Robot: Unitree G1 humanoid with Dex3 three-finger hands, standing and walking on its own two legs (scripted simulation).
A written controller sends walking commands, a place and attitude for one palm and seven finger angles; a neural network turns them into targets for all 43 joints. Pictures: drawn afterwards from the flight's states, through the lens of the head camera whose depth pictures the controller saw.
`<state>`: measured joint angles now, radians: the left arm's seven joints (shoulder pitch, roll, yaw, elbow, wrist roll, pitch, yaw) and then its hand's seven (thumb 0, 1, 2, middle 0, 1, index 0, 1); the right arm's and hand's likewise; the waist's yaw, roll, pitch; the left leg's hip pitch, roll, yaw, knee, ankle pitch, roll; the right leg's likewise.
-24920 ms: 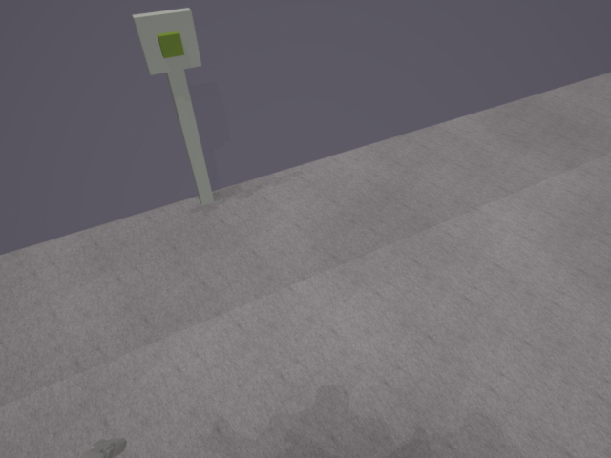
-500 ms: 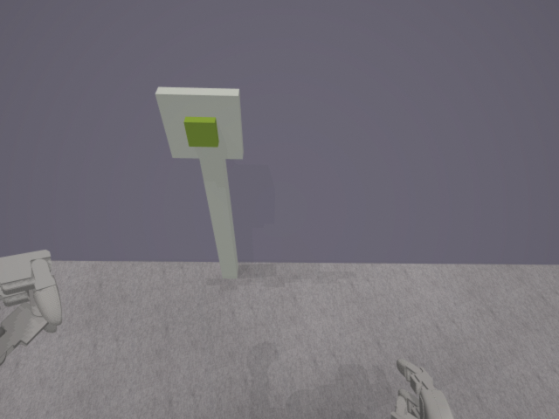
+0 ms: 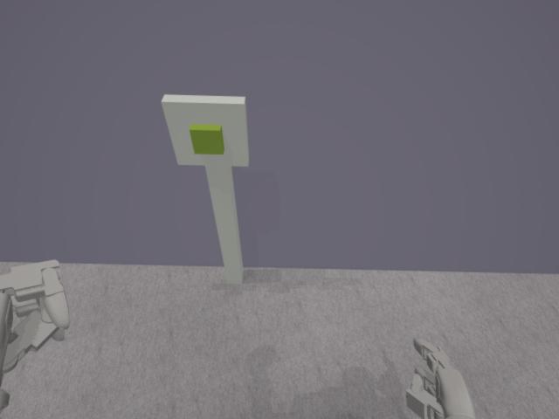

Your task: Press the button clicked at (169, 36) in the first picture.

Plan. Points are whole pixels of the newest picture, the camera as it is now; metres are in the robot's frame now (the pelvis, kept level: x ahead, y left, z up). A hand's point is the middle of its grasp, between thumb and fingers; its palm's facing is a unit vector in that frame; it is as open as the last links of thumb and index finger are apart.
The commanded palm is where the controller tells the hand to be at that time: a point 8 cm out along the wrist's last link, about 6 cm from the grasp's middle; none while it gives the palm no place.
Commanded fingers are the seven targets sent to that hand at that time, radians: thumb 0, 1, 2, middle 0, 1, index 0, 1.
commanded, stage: let the arm hang, fingers relaxed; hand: left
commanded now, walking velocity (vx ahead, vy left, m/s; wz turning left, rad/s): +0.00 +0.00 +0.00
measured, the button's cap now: (207, 138) +0.70 +0.21 -0.01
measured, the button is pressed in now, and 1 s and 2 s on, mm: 0 0 0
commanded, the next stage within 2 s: stand and wait in 1.08 s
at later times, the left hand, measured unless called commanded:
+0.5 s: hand out of the picture -0.07 +0.20 -0.17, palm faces +0.05 -0.97 -0.23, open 4.9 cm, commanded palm none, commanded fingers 0.00 0.90 0.90 -0.31 -0.42 -0.31 -0.42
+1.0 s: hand out of the picture -0.04 +0.17 -0.18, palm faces +0.05 -0.99 -0.16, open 7.3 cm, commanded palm none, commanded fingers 0.00 0.90 0.90 -0.20 -0.30 -0.20 -0.30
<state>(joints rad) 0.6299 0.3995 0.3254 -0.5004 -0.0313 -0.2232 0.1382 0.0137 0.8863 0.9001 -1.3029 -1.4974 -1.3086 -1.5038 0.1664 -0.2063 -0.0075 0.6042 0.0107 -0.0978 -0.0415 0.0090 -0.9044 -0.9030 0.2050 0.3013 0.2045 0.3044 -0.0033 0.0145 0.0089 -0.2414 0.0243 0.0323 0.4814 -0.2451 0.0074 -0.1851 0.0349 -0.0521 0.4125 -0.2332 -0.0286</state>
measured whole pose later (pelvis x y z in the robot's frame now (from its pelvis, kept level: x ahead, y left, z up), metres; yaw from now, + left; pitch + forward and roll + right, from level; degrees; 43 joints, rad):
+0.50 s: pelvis -0.04 +0.00 +0.00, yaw +2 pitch -2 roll -1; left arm 0.33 0.21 0.01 1.07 0.02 0.03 0.01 0.01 0.90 0.90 -0.63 -0.81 -0.64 -0.81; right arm 0.33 -0.18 -0.01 1.05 -0.02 0.05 -0.02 0.01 -0.91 -0.90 0.20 0.30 0.20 0.30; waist 0.01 0.02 0.08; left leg -0.26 0.00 0.01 0.49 -0.19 0.02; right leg -0.21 0.01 -0.08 0.44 -0.20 -0.03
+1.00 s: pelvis -0.03 +0.01 +0.00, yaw +1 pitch -1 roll +0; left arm 0.28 0.12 0.01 1.13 0.01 0.00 0.03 0.01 0.92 0.90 -0.20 -0.30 -0.21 -0.31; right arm 0.33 -0.10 -0.01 1.11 -0.02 0.01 -0.04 0.00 -0.91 -0.90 0.20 0.30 0.20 0.30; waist -0.01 0.00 0.04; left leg -0.24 -0.01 0.03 0.45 -0.18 0.03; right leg -0.21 0.00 -0.06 0.43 -0.20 -0.02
